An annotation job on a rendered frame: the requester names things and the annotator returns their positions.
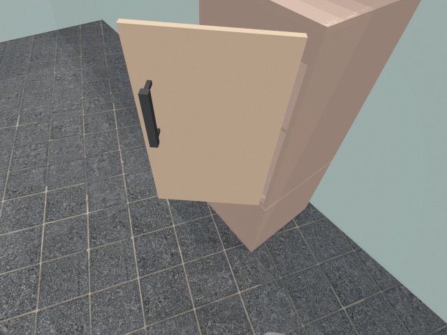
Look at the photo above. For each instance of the cupboard door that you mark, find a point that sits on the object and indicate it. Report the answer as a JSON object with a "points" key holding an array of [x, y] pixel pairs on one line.
{"points": [[220, 95]]}

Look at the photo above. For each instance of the handle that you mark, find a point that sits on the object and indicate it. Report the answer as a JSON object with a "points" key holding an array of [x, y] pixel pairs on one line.
{"points": [[148, 114]]}

